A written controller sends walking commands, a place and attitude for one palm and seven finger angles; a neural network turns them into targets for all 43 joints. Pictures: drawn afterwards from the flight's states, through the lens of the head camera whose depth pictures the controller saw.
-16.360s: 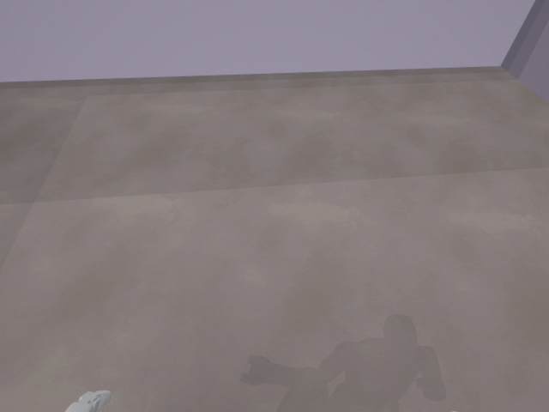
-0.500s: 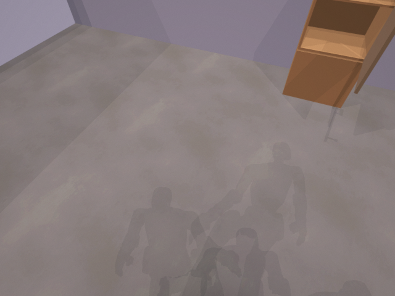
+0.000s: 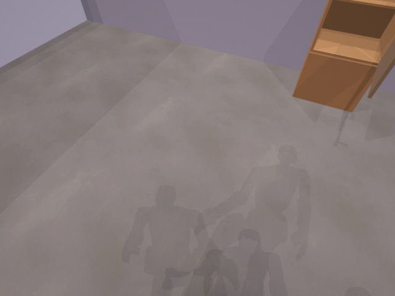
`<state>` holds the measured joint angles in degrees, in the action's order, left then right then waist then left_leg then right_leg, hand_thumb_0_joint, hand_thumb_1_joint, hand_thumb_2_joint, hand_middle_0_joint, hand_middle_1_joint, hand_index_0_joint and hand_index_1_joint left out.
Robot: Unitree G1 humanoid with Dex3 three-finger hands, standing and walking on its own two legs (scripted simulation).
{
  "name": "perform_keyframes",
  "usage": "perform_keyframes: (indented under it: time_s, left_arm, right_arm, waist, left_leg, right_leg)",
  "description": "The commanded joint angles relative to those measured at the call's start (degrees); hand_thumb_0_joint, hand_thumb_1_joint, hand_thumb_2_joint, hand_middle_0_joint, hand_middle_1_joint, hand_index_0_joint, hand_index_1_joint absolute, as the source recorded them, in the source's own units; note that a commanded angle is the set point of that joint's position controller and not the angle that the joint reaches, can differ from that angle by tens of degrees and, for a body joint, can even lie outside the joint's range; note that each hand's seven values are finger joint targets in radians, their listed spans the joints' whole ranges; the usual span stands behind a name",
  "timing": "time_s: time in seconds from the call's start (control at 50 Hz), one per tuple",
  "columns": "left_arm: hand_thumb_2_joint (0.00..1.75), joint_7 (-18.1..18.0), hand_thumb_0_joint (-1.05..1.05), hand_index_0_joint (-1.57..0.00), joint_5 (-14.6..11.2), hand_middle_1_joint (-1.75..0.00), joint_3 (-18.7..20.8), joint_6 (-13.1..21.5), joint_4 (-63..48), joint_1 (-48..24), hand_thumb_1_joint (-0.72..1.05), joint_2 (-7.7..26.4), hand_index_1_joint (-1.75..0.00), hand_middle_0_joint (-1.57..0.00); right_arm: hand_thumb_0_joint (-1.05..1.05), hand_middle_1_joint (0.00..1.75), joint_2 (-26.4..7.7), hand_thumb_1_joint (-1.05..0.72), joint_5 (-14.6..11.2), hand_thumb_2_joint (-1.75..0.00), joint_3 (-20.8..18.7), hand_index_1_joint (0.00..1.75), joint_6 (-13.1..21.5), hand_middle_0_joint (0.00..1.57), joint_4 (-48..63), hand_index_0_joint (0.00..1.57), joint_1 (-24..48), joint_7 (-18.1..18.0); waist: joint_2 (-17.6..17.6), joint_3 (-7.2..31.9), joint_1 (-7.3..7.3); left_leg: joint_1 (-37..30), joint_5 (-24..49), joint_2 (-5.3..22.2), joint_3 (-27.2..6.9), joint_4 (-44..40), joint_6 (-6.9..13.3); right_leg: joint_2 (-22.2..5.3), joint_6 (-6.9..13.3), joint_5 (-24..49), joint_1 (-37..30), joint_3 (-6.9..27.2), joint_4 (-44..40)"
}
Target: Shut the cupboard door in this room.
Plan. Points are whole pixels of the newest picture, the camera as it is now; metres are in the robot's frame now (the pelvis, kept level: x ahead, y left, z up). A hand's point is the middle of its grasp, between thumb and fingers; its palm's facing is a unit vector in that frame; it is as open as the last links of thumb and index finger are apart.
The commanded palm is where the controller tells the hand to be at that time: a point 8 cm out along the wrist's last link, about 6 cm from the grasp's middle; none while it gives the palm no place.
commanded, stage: turn or walk to find it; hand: left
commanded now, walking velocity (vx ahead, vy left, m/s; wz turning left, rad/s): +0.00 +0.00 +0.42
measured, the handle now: out of the picture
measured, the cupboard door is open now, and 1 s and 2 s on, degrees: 81 81 81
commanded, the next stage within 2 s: none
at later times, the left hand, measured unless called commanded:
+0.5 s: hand out of the picture +0.05 +0.20 -0.15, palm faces +0.23 -0.93 -0.27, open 7.3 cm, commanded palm none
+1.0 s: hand out of the picture -0.11 +0.10 -0.16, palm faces +0.51 -0.83 -0.24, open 7.3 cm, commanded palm none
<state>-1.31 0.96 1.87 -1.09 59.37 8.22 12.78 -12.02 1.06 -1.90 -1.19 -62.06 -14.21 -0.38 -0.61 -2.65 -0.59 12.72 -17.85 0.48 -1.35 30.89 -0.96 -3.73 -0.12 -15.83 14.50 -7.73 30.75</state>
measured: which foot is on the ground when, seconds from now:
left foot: down 0.00-0.54, up 0.56-1.00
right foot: down 0.00-0.14, up 0.16-0.52, down 0.54-1.00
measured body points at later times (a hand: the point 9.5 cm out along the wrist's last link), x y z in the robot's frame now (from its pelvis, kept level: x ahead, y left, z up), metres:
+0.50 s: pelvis -0.01 -0.03 +0.00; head +0.03 -0.03 +0.45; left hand +0.03 +0.25 -0.13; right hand +0.08 -0.26 -0.15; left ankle -0.02 +0.12 -0.73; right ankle +0.01 -0.15 -0.71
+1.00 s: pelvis -0.02 -0.06 +0.00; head +0.03 -0.05 +0.45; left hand -0.13 +0.15 -0.14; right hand +0.16 -0.26 -0.15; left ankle -0.13 +0.04 -0.69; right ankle +0.02 -0.15 -0.73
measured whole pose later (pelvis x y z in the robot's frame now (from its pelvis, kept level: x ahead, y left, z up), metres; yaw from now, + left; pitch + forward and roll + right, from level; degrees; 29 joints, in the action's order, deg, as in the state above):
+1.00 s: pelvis -0.02 -0.06 +0.00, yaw +29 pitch +0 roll +1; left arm -1.3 2.0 1.8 -0.5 56.5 16.7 9.9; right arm -13.9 0.8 -3.7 -4.1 -58.1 -9.1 0.6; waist 0.0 -5.3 2.0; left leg 19.2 -26.7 2.2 1.4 48.6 -3.9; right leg -6.2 1.6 -16.7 13.5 -13.7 30.2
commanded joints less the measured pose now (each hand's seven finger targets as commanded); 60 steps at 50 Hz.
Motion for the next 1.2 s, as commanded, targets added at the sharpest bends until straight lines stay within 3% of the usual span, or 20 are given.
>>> perform_keyframes:
  time_s: [0.0, 0.04, 0.08, 0.12, 0.14, 0.24, 0.38, 0.48, 0.5, 0.52, 0.54, 0.56, 0.6, 0.66, 0.96, 1.04, 1.06, 1.08, 1.1, 1.18]
  left_arm:
    - [0.90, -0.6, 0.00, -0.20, 0.1, -0.30, 2.4, 0.5, -3.6, 2.8, 0.90, 10.5, -0.30, -0.20]
    - [0.90, -0.8, 0.00, -0.20, 0.5, -0.30, 2.6, 0.5, -4.5, 1.8, 0.90, 10.3, -0.30, -0.20]
    - [0.90, -0.5, 0.00, -0.20, 0.3, -0.30, 2.5, 0.2, -5.3, 0.9, 0.90, 9.7, -0.30, -0.20]
    - [0.90, -0.1, 0.00, -0.20, -0.3, -0.30, 1.6, -0.4, -7.5, -2.1, 0.90, 4.8, -0.30, -0.20]
    - [0.90, -0.5, 0.00, -0.20, 0.1, -0.30, 1.6, -0.8, -7.9, -4.0, 0.90, 5.5, -0.30, -0.20]
    - [0.90, 0.2, 0.00, -0.20, -0.1, -0.30, 1.7, -0.1, -6.2, 0.1, 0.90, 5.1, -0.30, -0.20]
    - [0.90, 0.0, 0.00, -0.20, -0.6, -0.30, 1.4, 0.0, -8.2, -2.2, 0.90, 4.1, -0.30, -0.20]
    - [0.90, 0.0, 0.00, -0.20, -0.8, -0.30, 2.1, 0.5, -6.2, 6.2, 0.90, 5.5, -0.30, -0.20]
    - [0.90, -0.2, 0.00, -0.20, -0.4, -0.30, 2.6, 1.0, -5.8, 8.8, 0.90, 7.7, -0.30, -0.20]
    - [0.90, -0.7, 0.00, -0.20, 0.7, -0.30, 3.6, 1.7, -6.4, 9.2, 0.90, 13.1, -0.30, -0.20]
    - [0.90, -0.7, 0.00, -0.20, 0.4, -0.30, 3.5, 1.3, -7.7, 8.1, 0.90, 14.9, -0.30, -0.20]
    - [0.90, -0.8, 0.00, -0.20, 0.1, -0.30, 3.3, 1.2, -9.0, 5.1, 0.90, 12.8, -0.30, -0.20]
    - [0.90, -0.6, 0.00, -0.20, 0.0, -0.30, 2.9, 1.4, -10.1, -0.1, 0.90, 9.9, -0.30, -0.20]
    - [0.90, -0.4, 0.00, -0.20, -0.1, -0.30, 1.9, 2.0, -10.3, 0.4, 0.90, 6.9, -0.30, -0.20]
    - [0.90, -0.7, 0.00, -0.20, 1.0, -0.30, 3.2, 1.6, -5.0, 12.4, 0.90, 10.9, -0.30, -0.20]
    - [0.90, -0.5, 0.00, -0.20, 0.0, -0.30, 3.2, 1.0, -4.6, 9.2, 0.90, 9.9, -0.30, -0.20]
    - [0.90, -0.3, 0.00, -0.20, -0.4, -0.30, 2.8, 0.5, -6.0, 10.1, 0.90, 6.8, -0.30, -0.20]
    - [0.90, -0.2, 0.00, -0.20, -0.1, -0.30, 1.5, -0.1, -7.7, 7.1, 0.90, 4.3, -0.30, -0.20]
    - [0.90, -0.4, 0.00, -0.20, 0.1, -0.30, 1.9, -0.6, -7.7, 5.4, 0.90, 5.8, -0.30, -0.20]
    - [0.90, 0.4, 0.00, -0.20, 0.2, -0.30, 2.5, -0.8, -5.1, 5.1, 0.90, 5.7, -0.30, -0.20]
  right_arm:
    - [0.00, 0.30, -5.2, -0.90, -0.1, -0.90, -1.5, 0.30, -0.1, 0.20, 4.6, 0.20, -1.5, -0.3]
    - [0.00, 0.30, -5.1, -0.90, -0.1, -0.90, -1.7, 0.30, -0.2, 0.20, 5.3, 0.20, -1.4, -0.1]
    - [0.00, 0.30, -5.6, -0.90, -0.2, -0.90, -1.9, 0.30, 0.2, 0.20, 5.7, 0.20, -2.7, 0.3]
    - [0.00, 0.30, -12.0, -0.90, 0.5, -0.90, -3.2, 0.30, 1.0, 0.20, 6.3, 0.20, -5.5, 0.1]
    - [0.00, 0.30, -12.3, -0.90, 0.4, -0.90, -3.6, 0.30, 1.1, 0.20, 5.1, 0.20, -6.4, -0.6]
    - [0.00, 0.30, -10.4, -0.90, 0.0, -0.90, -3.0, 0.30, 1.7, 0.20, 6.7, 0.20, -2.1, -1.4]
    - [0.00, 0.30, -11.1, -0.90, 0.3, -0.90, -4.0, 0.30, 0.8, 0.20, 7.4, 0.20, -2.7, -1.0]
    - [0.00, 0.30, -11.3, -0.90, 0.2, -0.90, -4.6, 0.30, -0.1, 0.20, 9.8, 0.20, 2.7, -0.5]
    - [0.00, 0.30, -9.5, -0.90, -0.2, -0.90, -4.4, 0.30, -0.2, 0.20, 10.2, 0.20, 2.5, -0.3]
    - [0.00, 0.30, -5.4, -0.90, -0.5, -0.90, -3.9, 0.30, -0.3, 0.20, 11.0, 0.20, 0.9, 0.1]
    - [0.00, 0.30, -6.3, -0.90, -0.1, -0.90, -4.1, 0.30, -0.5, 0.20, 12.2, 0.20, 3.7, -0.1]
    - [0.00, 0.30, -7.8, -0.90, 0.4, -0.90, -4.6, 0.30, -1.1, 0.20, 11.3, 0.20, 2.9, 0.1]
    - [0.00, 0.30, -7.5, -0.90, 0.5, -0.90, -4.7, 0.30, -2.0, 0.20, 9.0, 0.20, 1.6, 0.7]
    - [0.00, 0.30, -6.2, -0.90, 0.4, -0.90, -4.2, 0.30, -2.1, 0.20, 7.2, 0.20, -1.7, 1.3]
    - [0.00, 0.30, -4.2, -0.90, -0.9, -0.90, -1.5, 0.30, -0.7, 0.20, 9.4, 0.20, 8.0, 0.7]
    - [0.00, 0.30, -6.4, -0.90, -0.7, -0.90, -2.0, 0.30, 0.5, 0.20, 7.8, 0.20, 1.8, 0.7]
    - [0.00, 0.30, -11.8, -0.90, -0.2, -0.90, -3.2, 0.30, 1.1, 0.20, 8.0, 0.20, 0.5, 0.5]
    - [0.00, 0.30, -15.5, -0.90, -0.3, -0.90, -4.1, 0.30, 0.5, 0.20, 7.5, 0.20, -1.6, 0.0]
    - [0.00, 0.30, -14.9, -0.90, -0.1, -0.90, -3.9, 0.30, 0.0, 0.20, 7.0, 0.20, -1.6, 0.0]
    - [0.00, 0.30, -10.2, -0.90, -0.1, -0.90, -2.5, 0.30, 0.8, 0.20, 8.3, 0.20, 4.1, -1.2]
  waist:
    - [9.7, 2.3, 1.26]
    - [10.2, 2.8, 0.84]
    - [5.1, 3.5, -0.57]
    - [-16.2, 1.5, -2.86]
    - [-14.4, 0.4, -3.46]
    - [-6.6, 6.3, -0.45]
    - [-9.4, 6.2, -1.82]
    - [-9.1, 5.5, 2.45]
    - [-2.6, 6.3, 3.39]
    - [14.0, 6.3, 3.45]
    - [18.3, 2.9, 4.03]
    - [12.6, 1.0, 2.30]
    - [10.9, -3.7, -0.03]
    - [10.4, -2.5, -1.37]
    - [12.3, 5.5, 4.24]
    - [6.0, 7.9, -0.34]
    - [-8.8, 8.7, -1.01]
    - [-16.9, 6.3, -2.42]
    - [-11.0, 5.0, -2.59]
    - [-8.1, 0.5, 0.37]
  left_leg:
    - [7.0, -0.8, 2.1, 1.9, 8.6, -0.2]
    - [6.7, -5.3, 3.3, 2.9, 9.4, -0.3]
    - [0.7, 4.9, 4.9, 0.7, 0.3, 0.5]
    - [-1.2, 17.4, 17.9, -24.1, -15.3, 7.9]
    - [-1.9, 22.2, 19.4, -26.7, -16.8, 10.3]
    - [-9.8, 32.6, 13.4, -16.2, -10.0, 11.1]
    - [-8.8, 34.0, 11.9, -18.0, -8.8, 11.2]
    - [7.1, 19.2, 7.6, -18.0, -5.0, 7.2]
    - [12.9, 9.5, 4.1, -15.8, -0.6, 4.4]
    - [22.0, -6.3, -3.2, -6.3, 12.6, -0.1]
    - [22.7, -16.2, -4.1, -4.0, 23.9, -0.8]
    - [20.4, -12.8, -1.9, -6.3, 31.2, -0.3]
    - [19.4, -6.8, -0.4, -5.0, 38.4, -0.5]
    - [18.7, -0.2, -0.2, -2.3, 40.2, -2.0]
    - [10.2, -9.9, 1.3, 4.5, 11.5, -2.0]
    - [-6.5, 9.3, 2.9, 4.0, -9.5, -0.3]
    - [-14.8, 21.5, 14.7, -11.1, -12.5, 4.2]
    - [-14.0, 39.3, 23.1, -19.1, -12.8, 9.8]
    - [-8.9, 34.0, 23.6, -14.4, -12.1, 12.0]
    - [-8.1, 36.9, 14.1, -8.8, -11.6, 8.6]
  right_leg:
    - [-16.1, 6.9, 9.5, -4.1, 10.3, -9.9]
    - [-17.6, 7.9, 13.6, -3.1, 8.7, -7.9]
    - [-14.4, 4.4, 10.5, 1.8, 3.7, -1.5]
    - [0.0, -3.1, -11.5, 12.5, -2.5, 18.9]
    - [-0.4, -2.6, -17.1, 15.4, 4.5, 27.0]
    - [-0.4, -3.7, -9.8, 17.8, 7.7, 31.6]
    - [1.4, -4.5, -11.1, 13.2, 7.6, 19.2]
    - [2.7, -3.8, 1.7, -6.5, 5.4, -2.0]
    - [-0.7, -3.5, 4.5, -13.4, 8.1, -9.1]
    - [-15.4, 0.9, -0.7, -17.5, 23.1, -15.0]
    - [-23.6, 6.0, 2.8, -7.7, 31.6, -17.2]
    - [-22.4, 7.5, -3.6, -0.8, 28.2, -18.6]
    - [-16.7, 5.3, -7.5, 5.1, 21.6, -19.3]
    - [-11.7, 3.8, 6.1, 1.1, 10.6, -15.7]
    - [-17.6, 9.2, 32.9, -13.8, 7.2, -6.8]
    - [-14.2, 2.4, 21.7, -4.2, 0.3, 3.0]
    - [-7.4, -1.9, 1.8, 8.8, -3.1, 13.2]
    - [-2.9, -4.0, -21.4, 16.8, -0.7, 22.3]
    - [-3.5, -3.1, -20.4, 14.3, 2.8, 27.7]
    - [-2.7, -4.4, -8.4, 18.5, 5.9, 34.0]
